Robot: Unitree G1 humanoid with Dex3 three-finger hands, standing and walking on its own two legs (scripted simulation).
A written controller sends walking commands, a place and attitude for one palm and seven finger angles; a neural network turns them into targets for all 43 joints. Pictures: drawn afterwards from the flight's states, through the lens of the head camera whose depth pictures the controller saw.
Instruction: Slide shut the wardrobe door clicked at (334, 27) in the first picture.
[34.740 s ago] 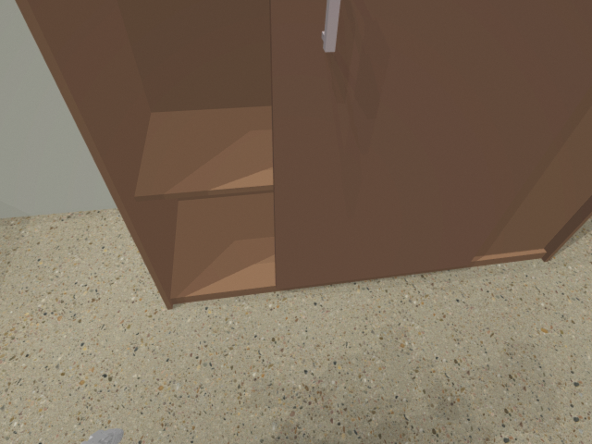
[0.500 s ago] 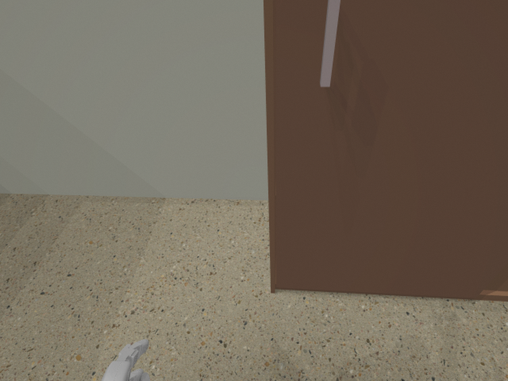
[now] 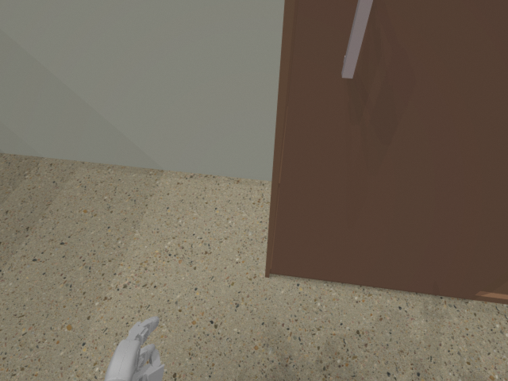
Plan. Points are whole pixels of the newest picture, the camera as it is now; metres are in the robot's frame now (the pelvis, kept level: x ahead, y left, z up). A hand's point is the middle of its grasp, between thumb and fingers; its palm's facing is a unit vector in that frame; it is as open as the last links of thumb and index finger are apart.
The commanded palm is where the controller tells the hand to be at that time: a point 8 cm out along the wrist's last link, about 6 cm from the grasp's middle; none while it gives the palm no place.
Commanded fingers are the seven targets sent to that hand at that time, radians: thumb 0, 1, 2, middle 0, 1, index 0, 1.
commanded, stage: stop stepping back and stand still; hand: right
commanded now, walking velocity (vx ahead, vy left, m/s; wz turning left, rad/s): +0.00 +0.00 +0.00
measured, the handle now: (357, 25) +0.62 -0.13 +0.27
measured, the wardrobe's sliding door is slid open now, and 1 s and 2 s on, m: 0.00 0.00 0.00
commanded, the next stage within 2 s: let the arm hang, fingers relaxed in 0.20 s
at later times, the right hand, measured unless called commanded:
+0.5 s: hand out of the picture +0.15 -0.23 -0.11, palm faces +0.02 +0.95 -0.32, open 7.4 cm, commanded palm none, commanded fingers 0.00 -0.90 -0.90 0.20 0.30 0.20 0.30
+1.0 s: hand out of the picture -0.04 -0.22 -0.17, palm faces +0.03 +0.97 -0.23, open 7.3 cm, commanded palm none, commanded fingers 0.00 -0.90 -0.90 0.20 0.30 0.20 0.30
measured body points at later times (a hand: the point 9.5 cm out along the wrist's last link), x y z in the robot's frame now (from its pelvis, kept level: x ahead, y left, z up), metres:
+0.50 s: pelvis -0.01 -0.01 -0.01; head +0.00 +0.00 +0.44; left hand +0.14 +0.25 -0.13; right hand +0.15 -0.28 -0.09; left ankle +0.00 +0.12 -0.73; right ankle +0.01 -0.11 -0.73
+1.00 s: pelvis -0.01 -0.03 +0.01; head +0.02 -0.02 +0.46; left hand -0.01 +0.19 -0.16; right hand -0.04 -0.27 -0.15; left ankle +0.00 +0.12 -0.73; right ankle +0.01 -0.11 -0.73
